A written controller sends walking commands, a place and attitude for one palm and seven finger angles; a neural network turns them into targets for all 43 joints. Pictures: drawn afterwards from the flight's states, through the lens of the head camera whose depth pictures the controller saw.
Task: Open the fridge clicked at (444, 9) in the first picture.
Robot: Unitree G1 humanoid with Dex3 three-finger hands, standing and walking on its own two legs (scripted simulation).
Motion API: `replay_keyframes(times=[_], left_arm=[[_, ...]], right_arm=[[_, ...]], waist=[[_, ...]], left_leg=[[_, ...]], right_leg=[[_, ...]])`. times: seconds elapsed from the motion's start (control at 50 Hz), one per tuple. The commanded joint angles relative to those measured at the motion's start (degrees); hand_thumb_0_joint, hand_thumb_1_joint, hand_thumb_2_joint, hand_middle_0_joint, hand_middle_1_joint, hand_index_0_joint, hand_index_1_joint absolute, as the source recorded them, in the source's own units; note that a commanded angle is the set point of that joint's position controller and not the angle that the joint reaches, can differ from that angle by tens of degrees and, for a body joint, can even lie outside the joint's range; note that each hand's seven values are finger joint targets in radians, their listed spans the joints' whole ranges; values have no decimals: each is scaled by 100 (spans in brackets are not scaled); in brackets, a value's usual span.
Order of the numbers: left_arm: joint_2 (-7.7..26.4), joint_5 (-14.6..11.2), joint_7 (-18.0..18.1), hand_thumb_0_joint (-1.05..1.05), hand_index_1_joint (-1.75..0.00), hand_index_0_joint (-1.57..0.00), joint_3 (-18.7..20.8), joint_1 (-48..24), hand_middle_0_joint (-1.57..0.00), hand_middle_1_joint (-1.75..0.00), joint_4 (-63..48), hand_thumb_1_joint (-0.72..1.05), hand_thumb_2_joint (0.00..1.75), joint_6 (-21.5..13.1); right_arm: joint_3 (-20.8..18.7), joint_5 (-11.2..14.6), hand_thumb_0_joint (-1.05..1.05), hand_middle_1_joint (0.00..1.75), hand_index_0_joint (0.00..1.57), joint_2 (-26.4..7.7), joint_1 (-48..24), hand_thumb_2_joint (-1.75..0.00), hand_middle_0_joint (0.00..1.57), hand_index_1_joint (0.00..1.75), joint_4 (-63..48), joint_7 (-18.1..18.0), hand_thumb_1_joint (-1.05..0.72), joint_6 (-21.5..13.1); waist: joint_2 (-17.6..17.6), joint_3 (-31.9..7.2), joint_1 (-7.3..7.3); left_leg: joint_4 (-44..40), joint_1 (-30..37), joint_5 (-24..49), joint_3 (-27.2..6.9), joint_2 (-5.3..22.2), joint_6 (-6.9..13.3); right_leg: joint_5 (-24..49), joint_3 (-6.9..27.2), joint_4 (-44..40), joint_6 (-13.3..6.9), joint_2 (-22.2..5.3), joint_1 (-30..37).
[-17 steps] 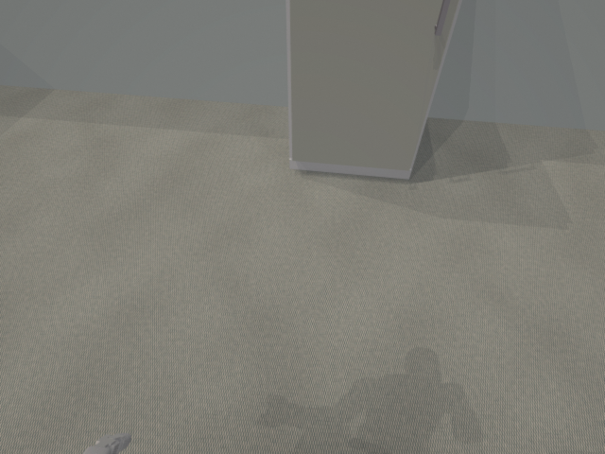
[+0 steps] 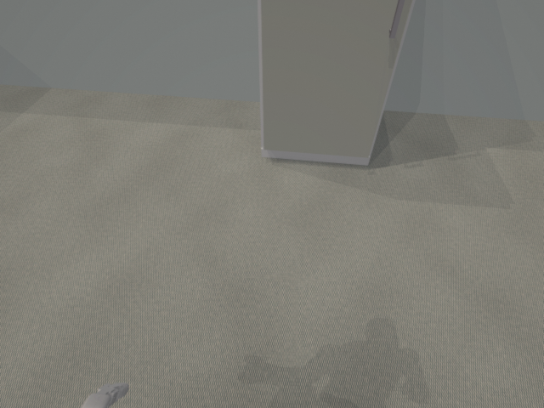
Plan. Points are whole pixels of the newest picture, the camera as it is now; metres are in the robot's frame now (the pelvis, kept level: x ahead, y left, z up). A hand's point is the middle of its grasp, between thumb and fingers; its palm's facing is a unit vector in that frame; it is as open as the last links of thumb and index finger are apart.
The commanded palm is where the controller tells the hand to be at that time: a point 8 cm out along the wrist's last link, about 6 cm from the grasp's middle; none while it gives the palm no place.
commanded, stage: stand and wait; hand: right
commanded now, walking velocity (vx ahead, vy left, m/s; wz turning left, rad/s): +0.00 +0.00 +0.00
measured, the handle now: out of the picture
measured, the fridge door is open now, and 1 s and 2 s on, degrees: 0 0 0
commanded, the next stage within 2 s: look at it before walking up in 0.80 s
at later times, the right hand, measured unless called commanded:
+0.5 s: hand out of the picture +0.06 -0.24 -0.15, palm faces -0.02 +0.94 -0.33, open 7.4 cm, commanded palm none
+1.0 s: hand out of the picture +0.05 -0.24 -0.16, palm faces -0.02 +0.95 -0.32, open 7.4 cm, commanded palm none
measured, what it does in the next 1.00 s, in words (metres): stands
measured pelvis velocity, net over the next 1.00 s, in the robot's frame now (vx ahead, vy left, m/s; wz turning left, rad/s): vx -0.02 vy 0.01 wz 0.00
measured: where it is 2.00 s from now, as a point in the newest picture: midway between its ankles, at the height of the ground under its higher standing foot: outside the picture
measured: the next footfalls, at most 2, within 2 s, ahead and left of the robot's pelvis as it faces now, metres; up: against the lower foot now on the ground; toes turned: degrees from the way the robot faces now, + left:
none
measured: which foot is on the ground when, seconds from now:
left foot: down 0.00-1.00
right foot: down 0.00-1.00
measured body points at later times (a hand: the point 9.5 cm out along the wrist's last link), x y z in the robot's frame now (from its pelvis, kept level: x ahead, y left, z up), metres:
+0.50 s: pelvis -0.02 +0.01 +0.00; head -0.02 +0.00 +0.45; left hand +0.06 +0.30 -0.13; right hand +0.06 -0.29 -0.13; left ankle -0.01 +0.13 -0.74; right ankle -0.02 -0.12 -0.74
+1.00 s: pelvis -0.02 +0.01 +0.01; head -0.01 +0.00 +0.45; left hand +0.06 +0.30 -0.13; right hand +0.05 -0.29 -0.13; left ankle -0.01 +0.13 -0.74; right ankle -0.02 -0.12 -0.74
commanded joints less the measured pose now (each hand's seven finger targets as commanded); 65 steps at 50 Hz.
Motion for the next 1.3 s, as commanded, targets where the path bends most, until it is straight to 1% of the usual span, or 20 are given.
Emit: replay_keyframes(times=[0.0,0.02,0.04,0.1,0.24,0.38,0.44,0.52,0.54,0.58,0.74,0.8,0.88,0.94,0.96,1.04,1.08,1.18,1.2,1.28], left_arm=[[1209,-25,88,0,-30,-20,304,-264,-20,-30,-339,90,90,-158],[1203,-32,89,0,-30,-20,297,-233,-20,-30,-318,90,90,-157],[1203,-37,86,0,-30,-20,305,-251,-20,-30,-309,90,90,-144],[1224,-34,87,0,-30,-20,287,-210,-20,-30,-225,90,90,-147],[1254,-48,74,0,-30,-20,267,-147,-20,-30,-60,90,90,-133],[1263,-49,62,0,-30,-20,246,-79,-20,-30,43,90,90,-140],[1265,-53,58,0,-30,-20,250,-41,-20,-30,62,90,90,-134],[1256,-47,50,0,-30,-20,247,-28,-20,-30,91,90,90,-139],[1262,-50,49,0,-30,-20,247,-21,-20,-30,88,90,90,-131],[1260,-45,47,0,-30,-20,249,-31,-20,-30,103,90,90,-137],[1252,-57,43,0,-30,-20,252,-8,-20,-30,104,90,90,-138],[1256,-54,44,0,-30,-20,247,-4,-20,-30,118,90,90,-146],[1260,-57,48,0,-30,-20,242,-22,-20,-30,129,90,90,-152],[1265,-66,51,0,-30,-20,248,-4,-20,-30,123,90,90,-147],[1270,-60,51,0,-30,-20,248,-18,-20,-30,132,90,90,-154],[1267,-68,54,0,-30,-20,244,-53,-20,-30,124,90,90,-145],[1258,-64,52,0,-30,-20,241,-55,-20,-30,127,90,90,-139],[1276,-63,53,0,-30,-20,240,-65,-20,-30,127,90,90,-150],[1272,-66,55,0,-30,-20,241,-78,-20,-30,127,90,90,-148],[1277,-63,55,0,-30,-20,236,-102,-20,-30,122,90,90,-146]], right_arm=[[-267,-19,0,30,20,-1213,-230,-90,20,30,-369,-78,-90,-176],[-269,-17,0,30,20,-1230,-227,-90,20,30,-352,-78,-90,-186],[-267,-18,0,30,20,-1232,-223,-90,20,30,-332,-82,-90,-189],[-254,-8,0,30,20,-1234,-217,-90,20,30,-271,-76,-90,-184],[-250,-8,0,30,20,-1257,-222,-90,20,30,-145,-67,-90,-187],[-233,-10,0,30,20,-1265,-220,-90,20,30,-72,-58,-90,-187],[-238,-15,0,30,20,-1264,-246,-90,20,30,-64,-59,-90,-192],[-229,-19,0,30,20,-1258,-232,-90,20,30,-58,-51,-90,-185],[-236,-22,0,30,20,-1252,-234,-90,20,30,-57,-54,-90,-185],[-224,-22,0,30,20,-1244,-222,-90,20,30,-44,-49,-90,-181],[-226,-29,0,30,20,-1231,-187,-90,20,30,-41,-49,-90,-185],[-225,-29,0,30,20,-1223,-198,-90,20,30,-32,-47,-90,-184],[-221,-27,0,30,20,-1218,-162,-90,20,30,-10,-49,-90,-188],[-230,-30,0,30,20,-1227,-160,-90,20,30,-2,-52,-90,-196],[-227,-28,0,30,20,-1227,-147,-90,20,30,3,-53,-90,-199],[-227,-29,0,30,20,-1232,-131,-90,20,30,21,-56,-90,-201],[-223,-28,0,30,20,-1241,-162,-90,20,30,26,-51,-90,-199],[-229,-29,0,30,20,-1248,-162,-90,20,30,23,-53,-90,-211],[-228,-28,0,30,20,-1253,-178,-90,20,30,18,-52,-90,-210],[-224,-27,0,30,20,-1258,-182,-90,20,30,15,-56,-90,-210]], waist=[[-155,-481,51],[-73,-524,60],[-51,-454,54],[-138,-439,58],[-62,-306,56],[-113,-243,49],[-14,-229,61],[-87,-139,50],[-22,-163,57],[-113,-143,59],[-59,-170,46],[-106,-193,59],[-158,-216,48],[-78,-261,59],[-137,-330,59],[-86,-281,44],[-82,-216,58],[-96,-360,59],[-80,-294,59],[-93,-305,52]], left_leg=[[-398,132,1504,-461,580,282],[-412,193,1571,-464,591,287],[-445,133,1555,-492,589,294],[-499,155,1471,-501,600,295],[-659,110,1146,-555,584,291],[-772,80,888,-594,594,285],[-792,60,860,-605,580,285],[-852,-11,613,-612,579,274],[-856,-19,568,-623,560,272],[-878,-86,473,-632,567,269],[-881,-66,491,-611,555,257],[-866,-47,522,-599,552,252],[-846,-21,674,-575,562,248],[-839,23,825,-575,570,255],[-804,54,923,-573,576,258],[-824,64,990,-554,580,250],[-871,30,866,-578,585,253],[-832,117,1109,-562,598,255],[-842,103,1104,-560,593,253],[-836,123,1181,-552,597,254]], right_leg=[[1511,457,-429,-191,-659,168],[1539,464,-421,-183,-662,180],[1481,458,-414,-177,-659,180],[1404,467,-496,-170,-671,188],[1094,494,-630,-148,-684,137],[915,535,-733,-141,-684,71],[911,537,-742,-130,-693,73],[750,550,-812,-131,-685,6],[742,579,-798,-131,-681,20],[674,570,-824,-133,-683,38],[687,606,-841,-145,-699,41],[707,604,-863,-135,-704,44],[817,602,-859,-140,-716,85],[935,589,-821,-136,-720,121],[1021,582,-813,-137,-725,172],[1064,580,-803,-135,-725,178],[943,578,-843,-128,-718,143],[1148,559,-803,-123,-726,246],[1134,562,-824,-119,-727,220],[1192,556,-831,-118,-730,254]])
